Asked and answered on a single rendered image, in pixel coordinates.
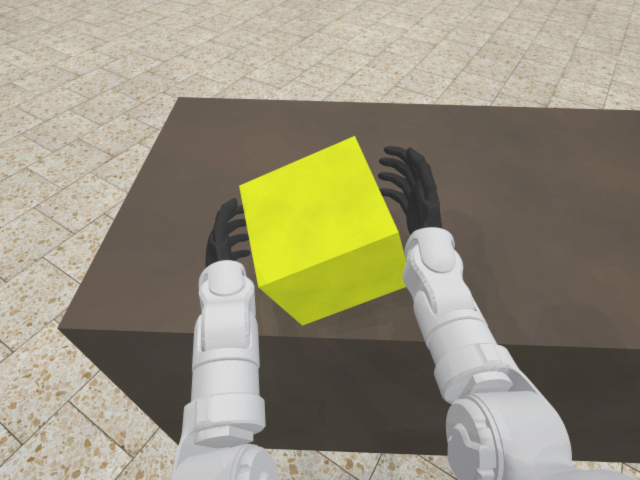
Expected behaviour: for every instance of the pedestal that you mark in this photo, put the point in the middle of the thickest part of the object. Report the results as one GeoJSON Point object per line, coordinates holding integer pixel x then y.
{"type": "Point", "coordinates": [544, 208]}

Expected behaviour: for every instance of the robot left upper arm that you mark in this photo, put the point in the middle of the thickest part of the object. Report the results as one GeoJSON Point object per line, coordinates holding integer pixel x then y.
{"type": "Point", "coordinates": [243, 462]}

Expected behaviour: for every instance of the robot right upper arm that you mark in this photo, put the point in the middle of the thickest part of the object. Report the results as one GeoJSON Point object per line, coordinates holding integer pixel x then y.
{"type": "Point", "coordinates": [511, 436]}

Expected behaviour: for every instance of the left robot forearm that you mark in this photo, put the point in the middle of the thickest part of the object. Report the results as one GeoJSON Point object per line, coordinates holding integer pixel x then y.
{"type": "Point", "coordinates": [226, 409]}

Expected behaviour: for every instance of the left robot hand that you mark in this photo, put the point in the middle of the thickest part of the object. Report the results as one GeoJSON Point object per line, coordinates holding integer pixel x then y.
{"type": "Point", "coordinates": [219, 243]}

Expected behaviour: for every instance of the right robot hand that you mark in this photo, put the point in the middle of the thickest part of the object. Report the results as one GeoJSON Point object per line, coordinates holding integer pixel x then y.
{"type": "Point", "coordinates": [420, 201]}

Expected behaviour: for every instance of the carton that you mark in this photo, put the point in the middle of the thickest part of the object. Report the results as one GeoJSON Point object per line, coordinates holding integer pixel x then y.
{"type": "Point", "coordinates": [321, 235]}

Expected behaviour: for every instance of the right robot forearm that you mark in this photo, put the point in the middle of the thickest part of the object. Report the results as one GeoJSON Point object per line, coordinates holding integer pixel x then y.
{"type": "Point", "coordinates": [465, 353]}

